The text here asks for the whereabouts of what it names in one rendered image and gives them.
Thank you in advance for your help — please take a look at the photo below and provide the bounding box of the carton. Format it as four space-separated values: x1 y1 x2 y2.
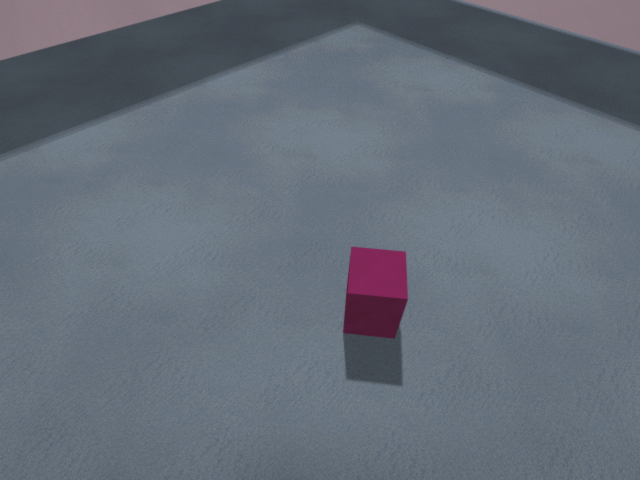
343 247 408 339

